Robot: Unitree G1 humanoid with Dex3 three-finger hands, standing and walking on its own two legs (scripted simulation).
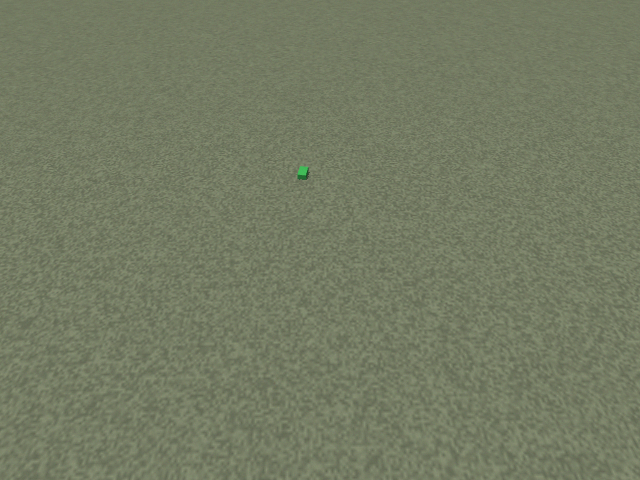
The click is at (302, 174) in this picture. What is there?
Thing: small brick
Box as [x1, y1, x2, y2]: [297, 166, 307, 179]
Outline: 300,166 297,176 298,178 305,179 307,174 307,167
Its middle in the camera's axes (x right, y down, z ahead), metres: -0.08 -0.31 +1.95
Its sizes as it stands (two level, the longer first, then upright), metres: 0.066 0.042 0.027
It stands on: the floor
